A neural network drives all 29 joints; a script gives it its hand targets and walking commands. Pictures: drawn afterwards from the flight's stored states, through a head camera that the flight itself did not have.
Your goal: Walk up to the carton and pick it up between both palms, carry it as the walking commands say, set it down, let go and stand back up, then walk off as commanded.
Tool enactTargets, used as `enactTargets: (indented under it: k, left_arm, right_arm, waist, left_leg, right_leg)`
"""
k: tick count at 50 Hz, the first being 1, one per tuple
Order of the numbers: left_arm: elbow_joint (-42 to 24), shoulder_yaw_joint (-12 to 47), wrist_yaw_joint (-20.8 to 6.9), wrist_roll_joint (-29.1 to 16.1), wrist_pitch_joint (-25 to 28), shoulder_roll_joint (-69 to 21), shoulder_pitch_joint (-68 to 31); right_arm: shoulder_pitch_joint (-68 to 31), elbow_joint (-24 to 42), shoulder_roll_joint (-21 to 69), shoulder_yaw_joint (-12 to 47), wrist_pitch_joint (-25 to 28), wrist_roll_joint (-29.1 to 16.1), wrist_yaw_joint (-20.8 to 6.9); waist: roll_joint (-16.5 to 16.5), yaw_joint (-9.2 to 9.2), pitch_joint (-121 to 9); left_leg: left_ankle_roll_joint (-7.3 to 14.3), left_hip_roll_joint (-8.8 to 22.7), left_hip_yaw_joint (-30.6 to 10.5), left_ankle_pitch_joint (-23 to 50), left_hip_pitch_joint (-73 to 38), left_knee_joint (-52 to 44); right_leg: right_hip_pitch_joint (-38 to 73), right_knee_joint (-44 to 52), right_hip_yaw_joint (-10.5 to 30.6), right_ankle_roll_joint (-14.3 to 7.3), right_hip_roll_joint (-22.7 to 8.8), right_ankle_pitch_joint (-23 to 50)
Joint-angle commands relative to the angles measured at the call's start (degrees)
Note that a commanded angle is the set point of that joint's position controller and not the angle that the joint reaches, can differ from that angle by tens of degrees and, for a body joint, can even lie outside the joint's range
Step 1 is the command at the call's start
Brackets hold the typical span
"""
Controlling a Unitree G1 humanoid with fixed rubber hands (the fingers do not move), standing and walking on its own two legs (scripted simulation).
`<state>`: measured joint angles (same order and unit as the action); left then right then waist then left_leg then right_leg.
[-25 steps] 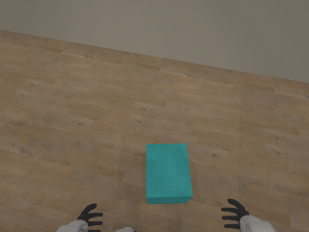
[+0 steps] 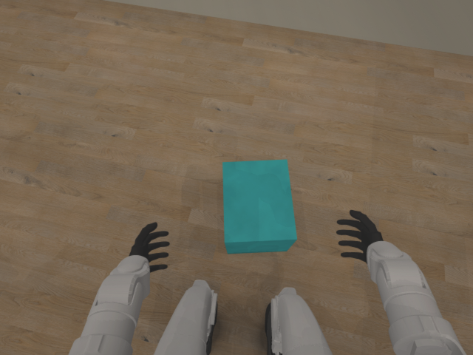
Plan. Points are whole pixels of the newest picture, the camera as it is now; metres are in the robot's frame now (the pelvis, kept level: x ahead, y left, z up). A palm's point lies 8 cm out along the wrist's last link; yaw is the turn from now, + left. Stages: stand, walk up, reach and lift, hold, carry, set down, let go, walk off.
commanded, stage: reach and lift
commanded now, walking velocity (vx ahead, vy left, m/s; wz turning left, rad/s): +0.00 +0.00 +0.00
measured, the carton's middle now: (256, 208) +0.52 -0.02 -0.59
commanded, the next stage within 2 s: none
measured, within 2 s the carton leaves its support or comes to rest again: neither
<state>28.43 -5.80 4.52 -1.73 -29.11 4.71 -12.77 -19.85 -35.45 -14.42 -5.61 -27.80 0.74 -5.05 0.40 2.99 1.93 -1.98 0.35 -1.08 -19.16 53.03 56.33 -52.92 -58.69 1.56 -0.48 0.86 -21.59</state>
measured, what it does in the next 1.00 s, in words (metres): stands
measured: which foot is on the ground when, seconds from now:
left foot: down 0.00-1.00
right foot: down 0.00-1.00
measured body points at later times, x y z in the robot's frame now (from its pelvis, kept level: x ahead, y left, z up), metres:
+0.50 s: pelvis +0.01 +0.00 -0.02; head +0.26 -0.01 +0.35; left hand +0.42 +0.20 -0.14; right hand +0.48 -0.22 -0.13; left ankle +0.08 +0.14 -0.67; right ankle +0.07 -0.11 -0.67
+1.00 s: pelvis +0.01 +0.00 -0.05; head +0.32 -0.01 +0.27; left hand +0.51 +0.19 -0.16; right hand +0.56 -0.20 -0.16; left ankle +0.08 +0.14 -0.67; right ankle +0.07 -0.11 -0.67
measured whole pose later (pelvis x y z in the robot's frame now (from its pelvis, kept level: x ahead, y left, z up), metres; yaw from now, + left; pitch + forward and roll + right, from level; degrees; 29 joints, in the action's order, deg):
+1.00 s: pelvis +0.01 +0.00 -0.05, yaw +1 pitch +48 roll +2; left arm 41.6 -22.6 6.6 3.7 -7.8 5.0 -58.9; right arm -69.0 -56.7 -21.0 -17.8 -6.6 4.8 -5.6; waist 0.4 3.0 -4.5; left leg -2.5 -0.4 -1.7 -16.6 91.1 59.7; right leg -91.5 -62.5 2.9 0.2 1.7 -18.9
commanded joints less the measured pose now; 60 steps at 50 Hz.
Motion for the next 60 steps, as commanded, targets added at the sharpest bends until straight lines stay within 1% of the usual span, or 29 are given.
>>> enactTargets:
  k: [1, 5, 9, 14, 17, 22, 25, 27, 33, 40, 43, 47, 50, 56, 60]
  left_arm:
    - [-2.95, -1.71, 1.2, -0.12, 0.71, 3.67, -14.16]
    - [1.06, -3.64, 2.32, 0.14, 1.86, 3.97, -21.43]
    - [3.45, -5.5, 3.28, 0.48, 4.32, 3.79, -26.78]
    - [4.11, -7.05, 4.41, 1.0, 8.58, 3.86, -31.63]
    - [4.38, -7.83, 4.94, 1.03, 11.44, 4.11, -33.24]
    - [5.3, -8.61, 4.46, 0.72, 16.57, 4.92, -36.02]
    - [6.02, -8.93, 3.94, 0.73, 19.13, 4.85, -39.12]
    - [6.82, -9.36, 3.74, 1.02, 20.29, 4.81, -41.22]
    - [8.36, -11.53, 3.67, 2.29, 21.72, 4.65, -47.08]
    - [8.29, -14.61, 3.43, 3.8, 22.27, 4.97, -54.52]
    - [8.7, -15.93, 2.95, 4.73, 22.1, 4.91, -54.58]
    - [7.09, -16.88, 2.13, 5.54, 22.25, 4.95, -54.59]
    - [7.52, -17.42, 1.75, 5.98, 22.21, 4.92, -55.69]
    - [10.73, -18.47, 1.74, 6.77, 21.69, 4.9, -59.7]
    - [11.78, -18.36, 2.39, 6.56, 21.15, 5.78, -62.65]
  right_arm:
    - [-16.23, 1.37, -6.86, -2.08, 0.8, -0.49, 0.05]
    - [-23.96, -3.89, -8.21, -3.4, 2.19, -0.48, 0.15]
    - [-30.26, -7.47, -9.26, -4.54, 4.95, -0.41, 0.26]
    - [-37.18, -10.1, -10.73, -5.71, 9.41, -0.5, 0.26]
    - [-39.79, -11.59, -11.74, -6.27, 12.12, -0.75, 0.16]
    - [-42.69, -13.02, -12.1, -6.66, 16.6, -1.74, 0.37]
    - [-45.44, -13.96, -12.2, -6.93, 18.95, -1.8, 0.34]
    - [-47.55, -14.62, -12.36, -7.31, 20.15, -1.65, 0.26]
    - [-53.73, -16.19, -13.52, -9.18, 21.88, -0.12, 0.02]
    - [-61.41, -16.82, -14.63, -11.83, 22.53, 2.6, -0.15]
    - [-61.48, -17.42, -14.18, -12.37, 22.28, 3.55, -0.36]
    - [-61.21, -15.51, -13.48, -12.75, 22.18, 4.17, -0.56]
    - [-62.44, -15.51, -13.15, -12.77, 22.07, 4.32, -0.57]
    - [-66.01, -19.04, -13.35, -13.03, 21.64, 4.53, -0.24]
    - [-68.13, -20.18, -14.32, -12.41, 21.15, 3.92, 0.48]
  waist:
    - [2.19, -0.02, -21.34]
    - [3.0, -0.09, -24.24]
    - [3.35, -0.1, -29.8]
    - [3.3, -0.37, -39.1]
    - [3.25, -0.58, -44.7]
    - [4.33, -0.74, -52.54]
    - [4.17, -0.76, -55.11]
    - [3.93, -0.55, -56.23]
    - [3.31, -0.23, -58.93]
    - [3.85, -0.53, -62.74]
    - [4.2, -0.27, -64.26]
    - [4.68, -0.08, -66.63]
    - [4.88, 0.35, -64.05]
    - [4.87, 0.31, -57.56]
    - [4.36, 0.09, -58.76]
  left_leg:
    - [-0.34, -1.81, 3.86, -8.76, -7.33, -7.77]
    - [-0.44, -2.17, 3.77, -7.74, -5.3, -7.12]
    - [-0.87, -2.59, 3.73, -4.65, -3.7, -6.25]
    - [-1.92, -3.27, 3.95, 1.61, -1.92, -4.61]
    - [-2.62, -3.53, 3.85, 6.89, -0.98, -3.5]
    - [-2.87, -3.9, 3.62, 16.94, 1.26, -1.76]
    - [-2.92, -3.9, 3.22, 20.78, 2.22, -0.97]
    - [-2.91, -3.85, 2.92, 22.53, 2.33, -0.51]
    - [-3.1, -4.03, 2.77, 25.74, 1.15, 0.4]
    - [-3.08, -4.37, 3.34, 26.92, 2.74, 2.0]
    - [-2.9, -4.53, 3.76, 27.79, 3.85, 2.69]
    - [-2.48, -4.84, 4.13, 29.03, 5.65, 3.63]
    - [-2.28, -4.82, 4.45, 26.26, 9.07, 5.06]
    - [-2.36, -4.39, 4.34, 15.71, 17.34, 11.17]
    - [-2.66, -4.49, 4.82, 11.83, 20.37, 16.92]
  right_leg:
    - [9.3, 11.33, -0.13, -0.89, 0.21, -9.94]
    - [8.09, 10.71, -0.12, -0.45, 0.17, -8.73]
    - [7.1, 9.45, -0.38, 0.16, 0.34, -4.38]
    - [5.8, 6.99, -0.56, 0.63, 0.8, 4.01]
    - [5.3, 5.38, -0.44, 0.83, 1.09, 10.8]
    - [6.05, 3.74, 0.22, 1.58, 1.5, 22.49]
    - [4.99, 3.08, 0.63, 1.77, 1.53, 26.25]
    - [3.69, 2.64, 0.62, 1.88, 1.64, 27.51]
    - [0.1, 1.77, -0.33, 2.2, 2.34, 28.94]
    - [-3.11, 0.61, -1.48, 2.58, 2.83, 29.77]
    - [-3.26, -0.23, -1.73, 2.69, 2.97, 31.13]
    - [-2.59, -1.66, -1.7, 2.65, 3.0, 33.82]
    - [-5.93, -2.55, -1.76, 2.78, 3.01, 30.2]
    - [-16.86, -7.88, -2.66, 2.42, 3.44, 17.56]
    - [-21.67, -13.27, -3.69, 2.17, 3.79, 12.94]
